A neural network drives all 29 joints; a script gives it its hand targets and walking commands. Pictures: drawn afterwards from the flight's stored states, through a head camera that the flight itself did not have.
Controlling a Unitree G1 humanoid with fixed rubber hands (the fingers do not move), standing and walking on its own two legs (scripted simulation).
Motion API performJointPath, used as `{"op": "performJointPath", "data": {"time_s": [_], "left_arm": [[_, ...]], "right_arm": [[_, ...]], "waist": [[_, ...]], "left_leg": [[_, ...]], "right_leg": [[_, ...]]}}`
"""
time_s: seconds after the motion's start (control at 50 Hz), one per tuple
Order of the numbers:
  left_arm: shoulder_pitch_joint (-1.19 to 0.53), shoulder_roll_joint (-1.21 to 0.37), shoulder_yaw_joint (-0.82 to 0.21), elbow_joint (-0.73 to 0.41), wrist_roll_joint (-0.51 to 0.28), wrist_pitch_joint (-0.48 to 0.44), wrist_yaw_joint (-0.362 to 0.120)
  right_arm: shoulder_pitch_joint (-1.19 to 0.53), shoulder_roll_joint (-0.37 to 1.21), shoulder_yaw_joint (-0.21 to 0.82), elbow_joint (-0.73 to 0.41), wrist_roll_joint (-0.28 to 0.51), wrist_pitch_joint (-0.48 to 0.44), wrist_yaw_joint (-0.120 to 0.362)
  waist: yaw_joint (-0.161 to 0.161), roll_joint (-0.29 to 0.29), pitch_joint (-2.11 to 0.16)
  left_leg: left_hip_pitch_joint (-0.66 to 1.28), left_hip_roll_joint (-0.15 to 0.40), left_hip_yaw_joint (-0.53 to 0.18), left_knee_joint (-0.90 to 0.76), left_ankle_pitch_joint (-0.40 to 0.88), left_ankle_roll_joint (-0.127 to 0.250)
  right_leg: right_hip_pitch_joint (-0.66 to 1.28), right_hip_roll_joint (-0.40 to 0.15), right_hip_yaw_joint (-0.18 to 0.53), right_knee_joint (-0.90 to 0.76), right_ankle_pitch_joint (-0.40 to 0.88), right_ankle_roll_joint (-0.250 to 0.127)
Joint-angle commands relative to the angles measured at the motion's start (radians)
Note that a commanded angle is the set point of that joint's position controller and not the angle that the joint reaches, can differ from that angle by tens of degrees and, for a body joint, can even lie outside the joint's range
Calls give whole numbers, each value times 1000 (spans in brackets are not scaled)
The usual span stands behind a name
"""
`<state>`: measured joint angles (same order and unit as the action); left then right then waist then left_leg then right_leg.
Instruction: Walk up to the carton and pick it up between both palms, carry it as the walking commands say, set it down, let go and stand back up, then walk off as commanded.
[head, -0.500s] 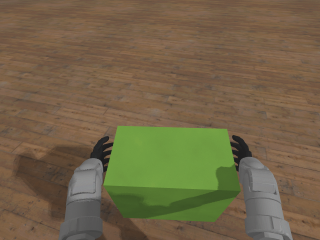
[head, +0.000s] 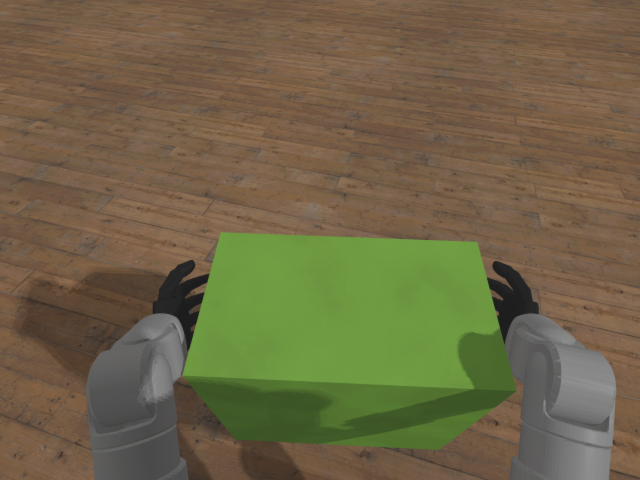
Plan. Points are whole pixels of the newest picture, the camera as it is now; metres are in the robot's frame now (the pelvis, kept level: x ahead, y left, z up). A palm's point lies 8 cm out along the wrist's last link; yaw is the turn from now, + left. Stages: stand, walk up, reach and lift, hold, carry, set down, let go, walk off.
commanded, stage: carry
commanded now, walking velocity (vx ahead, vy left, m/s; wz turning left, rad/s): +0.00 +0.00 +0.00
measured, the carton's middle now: (341, 352) +0.27 -0.01 +0.02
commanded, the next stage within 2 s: none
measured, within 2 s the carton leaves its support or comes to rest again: neither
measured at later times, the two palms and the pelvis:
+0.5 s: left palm (173, 367) +0.20 +0.17 +0.11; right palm (552, 370) +0.20 -0.21 +0.11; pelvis -0.04 -0.01 +0.00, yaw +0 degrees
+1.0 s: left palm (200, 444) +0.14 +0.13 +0.08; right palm (613, 437) +0.14 -0.25 +0.10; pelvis -0.10 -0.05 -0.01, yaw +0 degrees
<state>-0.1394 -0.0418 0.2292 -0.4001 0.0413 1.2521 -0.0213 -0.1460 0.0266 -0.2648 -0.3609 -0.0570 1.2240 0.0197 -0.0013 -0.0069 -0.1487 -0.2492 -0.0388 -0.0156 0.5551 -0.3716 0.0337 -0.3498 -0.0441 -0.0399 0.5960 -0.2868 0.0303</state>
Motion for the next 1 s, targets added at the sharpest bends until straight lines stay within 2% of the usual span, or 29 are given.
{"op": "performJointPath", "data": {"time_s": [0.0, 0.02, 0.04, 0.08, 0.1, 0.12, 0.16, 0.18, 0.2, 0.28, 0.3, 0.34, 0.36, 0.38, 0.46, 0.52, 0.54, 0.58, 0.62, 0.64, 0.68, 0.72, 0.76, 0.82, 0.86, 0.92, 0.94, 0.96, 0.98], "left_arm": [[-530, -799, -782, -226, -323, -38, -51], [-575, -784, -790, -187, -319, -34, -37], [-423, -746, -779, -210, -303, -26, -41], [-651, -718, -738, -120, -299, -42, -27], [-644, -710, -749, -142, -290, -44, -25], [-552, -699, -737, -148, -277, -36, -27], [-404, -701, -736, -134, -274, -32, -40], [-342, -737, -762, -210, -280, -32, -38], [-403, -741, -746, -164, -294, -37, -41], [-319, -715, -723, -117, -270, -7, -62], [-517, -693, -733, -93, -284, -20, -56], [-555, -696, -743, -130, -300, -29, -59], [-298, -701, -744, -155, -276, -15, -62], [-523, -682, -746, -149, -288, -29, -49], [-365, -748, -777, -212, -308, -17, -72], [-366, -737, -773, -161, -303, 6, -72], [-355, -712, -769, -172, -299, 5, -74], [-436, -789, -830, -282, -341, -9, -78], [-385, -781, -787, -207, -321, -2, -75], [-398, -791, -792, -236, -341, -6, -88], [-371, -780, -796, -225, -346, -1, -85], [-361, -763, -761, -215, -338, -5, -89], [-359, -759, -752, -209, -320, 5, -83], [-370, -774, -759, -247, -320, -2, -90], [-347, -780, -784, -213, -326, 8, -86], [-343, -755, -796, -233, -323, 3, -82], [-334, -762, -805, -220, -320, 9, -77], [-408, -761, -820, -256, -332, 9, -72], [-416, -789, -845, -301, -337, -3, -69]], "right_arm": [[-653, 809, 819, -332, 401, -28, 69], [-622, 759, 766, -269, 363, -23, 60], [-443, 752, 776, -247, 351, -9, 65], [-680, 707, 759, -182, 342, -16, 49], [-643, 719, 761, -176, 334, -12, 47], [-588, 731, 770, -180, 348, -13, 53], [-425, 723, 770, -197, 315, -11, 46], [-349, 775, 796, -224, 346, -1, 59], [-459, 749, 796, -246, 340, -9, 48], [-415, 739, 808, -232, 334, 19, 61], [-628, 710, 798, -213, 345, 2, 56], [-544, 726, 779, -144, 315, 7, 52], [-362, 747, 814, -227, 337, 19, 63], [-547, 740, 806, -157, 346, 9, 62], [-423, 793, 838, -261, 368, 17, 77], [-396, 755, 793, -202, 329, 30, 72], [-363, 744, 800, -203, 322, 41, 77], [-391, 827, 824, -264, 351, 25, 91], [-439, 811, 841, -272, 366, 30, 89], [-401, 835, 843, -268, 349, 27, 85], [-378, 804, 823, -267, 348, 26, 84], [-433, 831, 860, -291, 359, 30, 78], [-440, 839, 865, -267, 384, 39, 81], [-481, 851, 885, -297, 390, 31, 88], [-370, 799, 833, -251, 364, 33, 89], [-365, 800, 833, -239, 363, 32, 93], [-368, 798, 822, -251, 360, 31, 94], [-398, 808, 802, -232, 369, 31, 98], [-429, 822, 818, -254, 378, 15, 106]], "waist": [[10, 57, -352], [7, 142, -345], [8, 111, -322], [9, 73, -285], [8, -15, -303], [10, 24, -276], [7, -70, -331], [7, 19, -280], [10, -19, -305], [9, -125, -227], [7, -92, -194], [8, -26, -236], [10, -24, -209], [6, -25, -221], [5, -26, -211], [0, 88, -181], [2, 9, -137], [-1, 98, -141], [0, 73, -148], [-2, 20, -131], [-1, 133, -155], [1, -131, -169], [22, -235, -198], [18, -232, -81], [3, -106, -144], [-3, -166, -195], [-11, -58, -220], [-19, 77, -170], [-14, 366, -168]], "left_leg": [[159, 192, -38, 30, 880, -27], [199, 206, -64, 51, 1039, -13], [179, 212, -50, 47, 995, -12], [95, 177, -33, 40, 790, -33], [97, 166, -36, 28, 670, -35], [68, 153, -23, 10, 580, -35], [64, 161, -33, 11, 546, -31], [61, 159, -28, -14, 530, -27], [60, 140, -7, 16, 458, -32], [13, 112, -5, -57, 101, -44], [3, 150, -51, -76, 170, -43], [-10, 163, -70, -81, 229, -23], [-2, 158, -39, -72, 152, -39], [-24, 148, -44, -63, 170, -43], [14, 167, -63, -59, 332, -33], [17, 250, -145, -69, 416, -9], [-32, 283, -166, -82, 348, 12], [-21, 322, -215, -89, 490, 42], [21, 327, -187, -37, 597, 35], [-9, 339, -188, -23, 579, 62], [-19, 276, -122, 43, 556, 10], [-104, 183, -33, 164, 287, -26], [-176, 29, 85, 427, -235, -68], [-192, 49, 96, 416, -246, -61], [-123, 54, 114, 253, -140, -51], [27, 41, 129, 113, -7, -47], [84, 101, 86, -14, 25, -50], [97, 225, -88, -145, 19, -13], [137, 522, -456, -240, 298, 66]], "right_leg": [[112, -96, 7, 59, 359, -21], [72, -80, -8, 51, 296, -2], [60, -73, -10, 9, 210, -6], [110, -89, 28, 0, 356, -19], [132, -104, 44, 7, 423, -28], [119, -116, 51, 9, 402, -23], [169, -118, 46, -1, 452, -25], [127, -117, 46, -1, 402, -25], [145, -129, 69, -16, 451, -28], [79, -154, 112, -117, 196, -46], [84, -119, 72, -85, 200, -32], [80, -109, 67, -85, 172, -23], [60, -113, 66, -93, 170, -17], [108, -118, 64, -92, 212, -20], [66, -107, 52, -39, 269, -11], [-4, -54, 28, 33, 196, -8], [-44, -33, 31, 27, 134, -12], [-59, -4, -6, 78, 26, -5], [-75, 12, -26, 69, -15, -16], [-48, 5, -5, 69, 14, -27], [-17, -22, 29, 30, 259, -38], [69, -94, 122, -58, 511, -72], [87, -269, 291, -192, 716, -213], [0, -205, 228, -238, 466, -219], [0, -183, 204, -173, 457, -208], [-94, -165, 212, -251, 217, -152], [-60, -132, 130, -147, 272, -128], [-201, -60, 86, -85, 117, -68], [-338, 61, -9, 178, -163, 9]]}}
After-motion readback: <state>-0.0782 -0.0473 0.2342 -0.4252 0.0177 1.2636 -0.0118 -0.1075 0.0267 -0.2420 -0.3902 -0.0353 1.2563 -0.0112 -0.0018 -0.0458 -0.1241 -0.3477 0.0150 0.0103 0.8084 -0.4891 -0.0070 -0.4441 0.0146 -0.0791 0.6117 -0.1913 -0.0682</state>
